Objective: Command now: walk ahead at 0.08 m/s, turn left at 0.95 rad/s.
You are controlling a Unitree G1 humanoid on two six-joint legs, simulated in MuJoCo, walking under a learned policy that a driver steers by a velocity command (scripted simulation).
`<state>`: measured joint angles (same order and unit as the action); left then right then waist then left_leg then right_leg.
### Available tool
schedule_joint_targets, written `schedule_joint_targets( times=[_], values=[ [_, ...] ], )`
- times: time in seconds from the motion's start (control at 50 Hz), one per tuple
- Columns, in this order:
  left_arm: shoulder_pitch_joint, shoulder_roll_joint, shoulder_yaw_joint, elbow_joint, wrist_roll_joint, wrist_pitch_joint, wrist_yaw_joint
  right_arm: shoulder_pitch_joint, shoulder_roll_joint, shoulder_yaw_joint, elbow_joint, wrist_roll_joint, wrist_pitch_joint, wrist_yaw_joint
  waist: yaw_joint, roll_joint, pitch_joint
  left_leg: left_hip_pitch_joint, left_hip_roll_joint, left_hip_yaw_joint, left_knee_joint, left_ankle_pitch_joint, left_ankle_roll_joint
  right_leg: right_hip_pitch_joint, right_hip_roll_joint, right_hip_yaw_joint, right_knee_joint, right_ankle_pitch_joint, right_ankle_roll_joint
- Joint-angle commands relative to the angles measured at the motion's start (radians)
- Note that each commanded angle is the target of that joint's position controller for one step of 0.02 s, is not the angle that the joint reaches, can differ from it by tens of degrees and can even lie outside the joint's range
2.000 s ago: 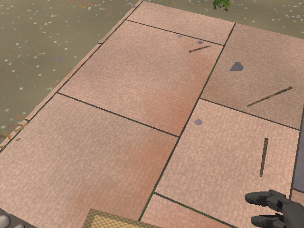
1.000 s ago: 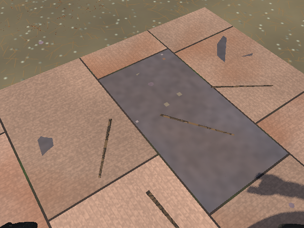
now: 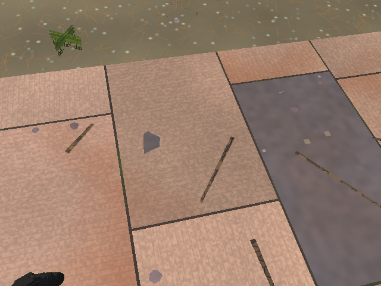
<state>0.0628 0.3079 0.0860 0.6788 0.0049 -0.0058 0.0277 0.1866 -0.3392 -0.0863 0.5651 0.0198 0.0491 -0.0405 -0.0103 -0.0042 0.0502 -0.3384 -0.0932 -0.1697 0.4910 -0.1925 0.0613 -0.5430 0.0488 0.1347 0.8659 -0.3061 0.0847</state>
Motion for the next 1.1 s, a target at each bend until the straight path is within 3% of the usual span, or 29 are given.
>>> schedule_joint_targets(
  times=[0.02, 0.1, 0.14, 0.16, 0.18, 0.2, 0.22, 0.24, 0.32, 0.42, 0.48, 0.52, 0.54, 0.56, 0.58, 0.6, 0.62, 0.66, 0.72, 0.76, 0.88, 0.92, 0.96, 1.0, 1.02, 1.04, 1.06, 1.08, 1.1],
  values=[
    [-0.015, 0.074, 0.015, -0.057, -0.008, -0.022, -0.009, -0.023, -0.174, -0.054, -0.078, 0.004, -0.007, -0.005, -0.005, 0.142, -0.16, 0.117, 0.205, -0.325, -0.149, -0.133, 0.141, 0.025, 0.026, 0.002, -0.106, 0.023, -0.003],
    [-0.003, 0.102, 0.029, -0.061, -0.038, -0.069, -0.035, -0.019, -0.169, -0.042, -0.078, 0.012, -0.025, 0.014, 0.002, 0.214, -0.119, 0.024, 0.201, -0.452, -0.197, -0.48, 0.151, 0.171, 0.023, -0.003, -0.244, -0.062, -0.043],
    [0.1, 0.101, 0.041, -0.027, -0.05, -0.091, -0.036, -0.085, -0.134, -0.025, -0.099, 0.015, -0.028, 0.017, 0.079, 0.184, -0.091, -0.129, 0.157, -0.431, -0.134, -0.494, 0.111, 0.401, -0.004, -0.017, -0.416, 0.027, -0.066],
    [0.205, 0.13, 0.057, 0.006, -0.05, -0.095, -0.031, -0.103, -0.097, -0.012, -0.11, 0.016, -0.03, 0.017, 0.128, 0.127, -0.107, -0.27, 0.097, -0.344, -0.002, -0.511, 0.051, 0.596, -0.076, 0.01, -0.5, 0.049, -0.09],
    [0.3, 0.174, 0.065, 0.013, -0.033, -0.094, -0.024, -0.04, 0.003, 0.014, -0.097, 0.01, -0.033, 0.019, 0.121, -0.05, -0.191, -0.367, -0.016, -0.141, 0.351, -0.475, -0.009, 0.751, -0.289, 0.242, -0.539, -0.184, -0.144],
    [0.266, 0.234, 0.066, 0.005, 0.022, -0.102, -0.038, -0.069, -0.026, 0.013, -0.167, 0.028, -0.051, 0.021, 0.073, -0.223, -0.085, -0.6, -0.001, -0.085, 0.51, -0.349, -0.014, 0.665, -0.425, 0.606, -0.668, -0.513, -0.25],
    [0.19, 0.19, 0.057, -0.022, 0.018, -0.109, -0.037, -0.072, -0.084, 0.005, -0.155, 0.023, -0.061, 0.023, 0.054, -0.198, -0.01, -0.648, 0.089, -0.045, 0.618, -0.264, -0.028, 0.59, -0.442, 0.598, -0.687, -0.563, -0.276],
    [0.185, 0.149, 0.033, -0.012, 0.07, -0.071, -0.036, -0.17, -0.145, -0.017, -0.132, -0.095, -0.044, 0.06, 0.08, -0.056, 0.034, -0.63, 0.052, -0.003, 0.653, -0.169, -0.03, 0.484, -0.419, 0.51, -0.706, -0.569, -0.243],
    [0.244, 0.145, 0.015, 0.03, 0.036, -0.077, -0.035, -0.029, -0.062, 0.006, -0.059, -0.074, -0.04, 0.121, 0.039, -0.119, 0.015, -0.47, 0.038, -0.004, 0.692, 0.032, -0.056, 0.369, -0.257, 0.197, -0.731, -0.326, -0.188],
    [0.366, 0.137, 0.01, 0.093, 0.015, -0.089, -0.045, -0.173, -0.066, 0.023, -0.072, -0.074, -0.052, 0.126, 0.083, -0.134, 0.054, -0.469, 0.09, 0.107, 0.44, 0.051, -0.071, 0.458, -0.257, 0.107, -0.776, -0.192, -0.238],
    [0.409, 0.146, 0.01, 0.12, 0.019, -0.078, -0.043, -0.292, -0.022, 0.049, -0.096, -0.057, -0.071, 0.137, 0.131, -0.173, 0.075, -0.255, 0.108, 0.214, 0.193, -0.006, -0.066, 0.394, -0.248, 0.078, -0.791, -0.053, -0.243],
    [0.416, 0.187, 0.019, 0.143, 0.018, -0.069, -0.041, -0.24, -0.032, 0.045, -0.083, -0.055, -0.079, 0.125, 0.095, -0.19, 0.07, -0.086, 0.064, 0.242, 0.093, -0.117, -0.044, 0.374, -0.273, 0.081, -0.735, 0.151, -0.254],
    [0.405, 0.198, 0.02, 0.15, 0.015, -0.069, -0.041, -0.132, -0.057, 0.032, -0.052, -0.053, -0.087, 0.106, 0.031, -0.172, 0.027, 0.065, 0.033, 0.245, 0.05, -0.12, -0.03, 0.36, -0.275, 0.069, -0.621, 0.404, -0.253],
    [0.375, 0.191, 0.017, 0.151, 0.009, -0.075, -0.043, 0.073, -0.092, 0.012, 0.016, -0.056, -0.1, 0.082, -0.085, -0.098, -0.082, 0.332, 0.029, 0.224, 0.009, -0.06, -0.014, 0.293, -0.22, -0.006, -0.368, 0.612, -0.235],
    [0.342, 0.155, 0.005, 0.127, 0.002, -0.087, -0.049, 0.278, -0.165, -0.013, 0.056, -0.08, -0.111, 0.055, -0.194, -0.002, -0.242, 0.642, 0.195, 0.07, 0.004, -0.226, 0.006, 0.079, -0.143, -0.051, -0.042, 0.437, -0.216],
    [0.337, -0.004, -0.031, 0.053, -0.017, -0.097, -0.049, 0.388, -0.285, -0.034, 0.067, -0.101, -0.118, 0.04, -0.195, 0.326, -0.383, 0.82, 0.517, -0.414, -0.164, -0.722, 0.036, -0.209, -0.017, -0.085, 0.306, -0.22, -0.191],
    [0.283, 0.07, -0.014, 0.051, -0.019, -0.086, -0.045, 0.322, -0.24, -0.023, 0.057, -0.092, -0.116, 0.036, -0.175, 0.195, -0.323, 0.641, 0.54, -0.602, -0.273, -0.769, 0.052, -0.257, -0.022, 0.002, 0.431, -0.126, -0.212],
    [0.246, 0.069, -0.012, 0.065, -0.005, -0.067, -0.063, 0.18, -0.102, 0.012, 0.073, -0.081, -0.115, 0.039, -0.078, 0.097, -0.106, 0.434, 0.447, -0.268, -0.255, -0.452, 0.033, -0.251, -0.127, -0.039, 0.405, 0.03, -0.203],
    [0.236, 0.025, -0.018, 0.083, 0.022, -0.024, -0.091, 0.161, -0.026, 0.036, 0.111, -0.059, -0.131, 0.034, -0.022, 0.154, -0.001, 0.311, 0.365, -0.011, -0.318, -0.188, 0.01, -0.234, -0.169, -0.072, 0.385, 0.074, -0.169],
    [0.164, 0.007, -0.023, 0.062, 0.022, -0.006, -0.105, 0.191, 0.007, 0.043, 0.152, -0.045, -0.145, 0.039, -0.013, 0.112, 0.047, 0.323, 0.335, 0.118, -0.344, -0.016, -0.006, -0.311, -0.164, -0.087, 0.411, 0.128, -0.168],
    [-0.077, 0.005, -0.059, -0.057, 0.019, -0.008, -0.136, 0.194, -0.014, 0.04, 0.22, -0.05, -0.167, 0.028, 0.022, 0.048, 0.139, 0.263, 0.287, 0.413, -0.421, 0.461, -0.03, -0.216, -0.124, -0.253, 0.052, 0.305, -0.208],
    [-0.093, 0.006, -0.067, -0.068, 0.014, -0.007, -0.137, 0.226, -0.07, 0.032, 0.24, -0.049, -0.168, 0.017, 0.036, 0.051, 0.096, 0.304, 0.294, 0.457, -0.345, 0.956, -0.046, -0.043, -0.038, -0.345, -0.054, 0.314, -0.25],
    [0.063, 0.059, -0.052, -0.024, 0.007, -0.002, -0.122, 0.21, -0.147, 0.012, 0.235, -0.055, -0.147, 0.0, 0.134, 0.11, -0.029, 0.395, 0.327, 0.451, -0.107, 1.328, -0.059, 0.137, 0.033, -0.358, -0.069, 0.233, -0.283],
    [0.466, 0.16, -0.002, 0.096, 0.01, -0.004, -0.091, 0.112, -0.187, -0.001, 0.196, -0.067, -0.114, -0.002, 0.319, 0.111, -0.222, 0.267, 0.346, 0.401, 0.414, 1.277, -0.03, 0.573, 0.066, -0.258, -0.129, 0.123, -0.341],
    [0.494, 0.203, 0.027, 0.127, 0.005, -0.001, -0.063, 0.116, -0.138, 0.006, 0.205, -0.071, -0.111, 0.021, 0.286, -0.027, -0.198, 0.046, 0.211, 0.399, 0.789, 0.448, -0.04, 0.742, 0.026, -0.152, -0.213, 0.068, -0.369],
    [0.396, 0.284, 0.04, 0.105, 0.007, 0.01, -0.05, 0.148, 0.016, 0.05, 0.151, -0.088, -0.129, 0.034, 0.137, -0.242, -0.146, -0.307, 0.07, 0.333, 1.172, -0.332, -0.066, 0.823, -0.139, 0.173, -0.167, 0.246, -0.428],
    [0.37, 0.332, 0.053, 0.058, 0.017, 0.016, -0.048, 0.137, -0.029, 0.052, 0.043, -0.06, -0.154, 0.036, 0.124, -0.215, -0.34, -0.523, 0.054, 0.113, 1.238, -0.289, -0.068, 0.986, -0.269, 0.592, -0.447, -0.037, -0.583],
    [0.354, 0.28, 0.05, 0.05, 0.016, 0.014, -0.04, 0.063, -0.082, 0.051, 0.041, -0.066, -0.174, 0.035, 0.127, -0.042, -0.219, -0.571, 0.112, 0.074, 1.136, -0.203, -0.062, 0.872, -0.294, 0.669, -0.613, -0.201, -0.536],
    [0.313, 0.228, 0.038, 0.061, 0.016, 0.007, -0.034, 0.052, -0.092, 0.051, 0.051, -0.064, -0.179, 0.037, 0.068, 0.05, -0.074, -0.531, 0.154, 0.081, 1.022, -0.141, -0.063, 0.689, -0.268, 0.603, -0.654, -0.18, -0.488]
  ],
)
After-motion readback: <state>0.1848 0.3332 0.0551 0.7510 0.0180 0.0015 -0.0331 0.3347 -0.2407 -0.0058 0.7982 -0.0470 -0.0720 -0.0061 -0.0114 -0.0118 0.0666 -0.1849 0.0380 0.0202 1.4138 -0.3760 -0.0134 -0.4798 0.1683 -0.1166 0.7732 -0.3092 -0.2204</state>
